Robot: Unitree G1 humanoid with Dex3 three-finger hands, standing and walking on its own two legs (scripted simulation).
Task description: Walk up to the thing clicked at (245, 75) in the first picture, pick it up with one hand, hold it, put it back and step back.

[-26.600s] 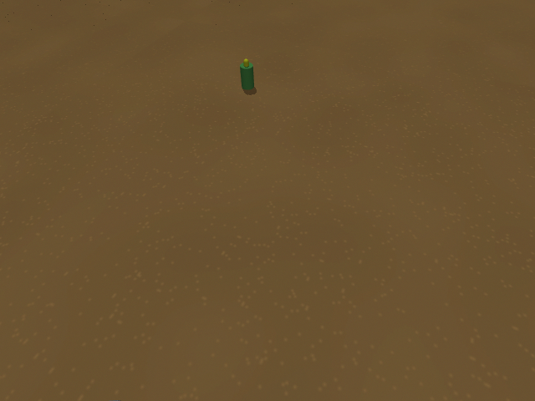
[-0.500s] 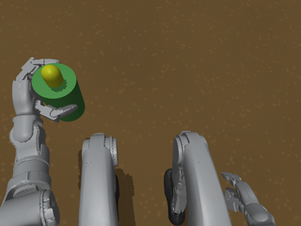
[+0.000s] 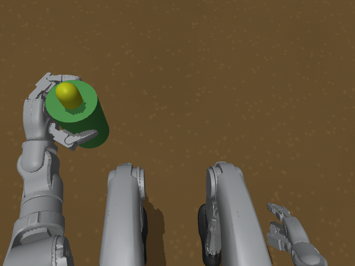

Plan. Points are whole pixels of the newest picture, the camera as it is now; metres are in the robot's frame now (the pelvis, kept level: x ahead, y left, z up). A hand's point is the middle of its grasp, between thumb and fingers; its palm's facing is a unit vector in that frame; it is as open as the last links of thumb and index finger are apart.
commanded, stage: lift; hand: left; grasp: from the side
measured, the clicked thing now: (80, 113) +0.41 +0.22 -0.01
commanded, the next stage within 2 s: hold in 1.96 s
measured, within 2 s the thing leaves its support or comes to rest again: neither
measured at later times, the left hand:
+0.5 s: hand (27, 75) +0.38 +0.22 +0.17, palm faces +0.11 -0.99 -0.04, open 12.0 cm
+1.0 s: hand out of the picture +0.39 +0.21 +0.29, palm faces +0.11 -0.99 -0.02, open 11.9 cm
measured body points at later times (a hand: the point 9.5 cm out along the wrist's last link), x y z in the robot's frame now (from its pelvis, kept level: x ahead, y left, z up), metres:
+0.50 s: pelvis +0.03 +0.01 +0.14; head +0.16 +0.03 +0.57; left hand +0.37 +0.27 +0.18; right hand +0.21 -0.24 +0.03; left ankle +0.09 +0.13 -0.38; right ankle +0.09 -0.12 -0.38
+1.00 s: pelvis +0.05 +0.01 +0.25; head +0.14 +0.04 +0.69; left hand +0.37 +0.27 +0.29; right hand +0.21 -0.23 +0.15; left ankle +0.09 +0.13 -0.38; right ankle +0.09 -0.12 -0.38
